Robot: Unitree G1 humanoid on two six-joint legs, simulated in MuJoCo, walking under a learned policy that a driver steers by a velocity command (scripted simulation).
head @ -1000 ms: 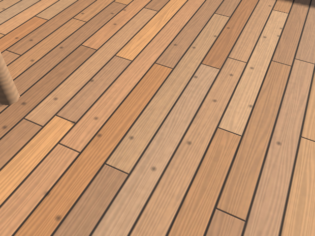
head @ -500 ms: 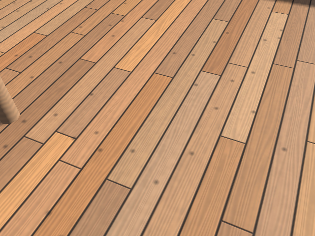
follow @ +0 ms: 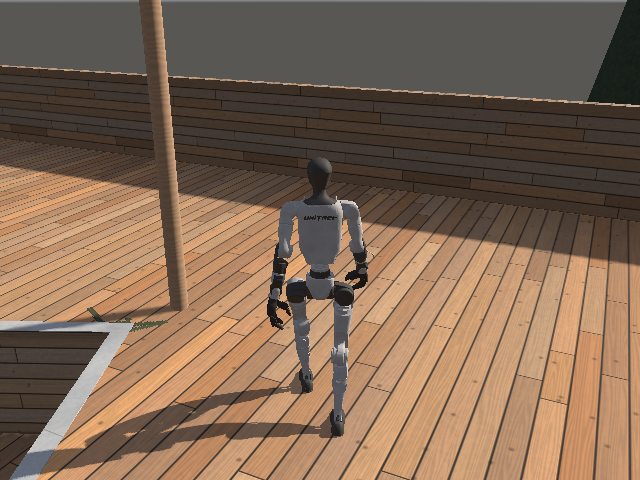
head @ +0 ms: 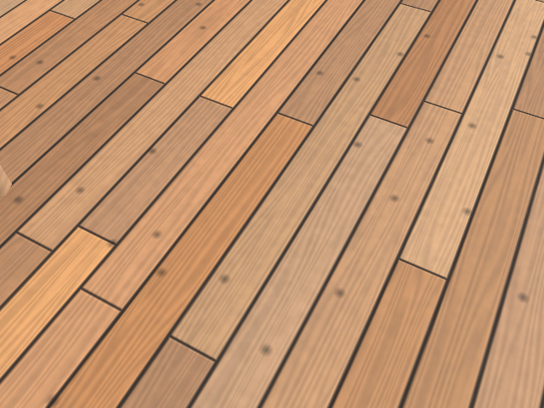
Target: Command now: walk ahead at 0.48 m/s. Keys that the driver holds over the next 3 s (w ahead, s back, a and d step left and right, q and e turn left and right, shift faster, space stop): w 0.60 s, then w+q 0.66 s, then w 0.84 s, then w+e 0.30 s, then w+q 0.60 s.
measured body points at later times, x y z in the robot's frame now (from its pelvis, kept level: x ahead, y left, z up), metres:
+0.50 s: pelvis +0.28 +0.00 +0.01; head +0.32 +0.00 +0.46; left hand +0.48 +0.21 -0.11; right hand +0.19 -0.22 -0.13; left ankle +0.14 +0.07 -0.72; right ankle +0.45 -0.11 -0.69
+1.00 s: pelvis +0.56 -0.02 +0.02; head +0.59 -0.01 +0.47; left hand +0.47 +0.21 -0.13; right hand +0.74 -0.22 -0.11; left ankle +0.70 +0.13 -0.68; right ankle +0.46 -0.09 -0.72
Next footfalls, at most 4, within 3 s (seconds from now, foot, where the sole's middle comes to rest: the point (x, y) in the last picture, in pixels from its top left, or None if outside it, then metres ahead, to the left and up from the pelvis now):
0.02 left None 0.18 0.07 -0.76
0.56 right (337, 384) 0.50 -0.09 -0.76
1.12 left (263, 283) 0.76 0.10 -0.76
1.68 right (273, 179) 1.13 0.09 -0.76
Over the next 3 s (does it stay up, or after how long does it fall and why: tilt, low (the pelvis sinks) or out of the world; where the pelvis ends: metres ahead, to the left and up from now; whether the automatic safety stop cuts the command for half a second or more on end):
stays up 1.56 0.36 0.03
